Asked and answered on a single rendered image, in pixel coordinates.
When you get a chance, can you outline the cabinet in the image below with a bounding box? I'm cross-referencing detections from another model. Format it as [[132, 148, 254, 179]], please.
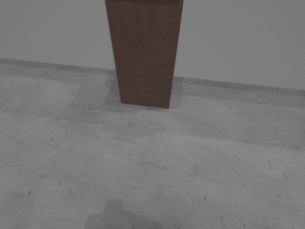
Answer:
[[105, 0, 184, 109]]

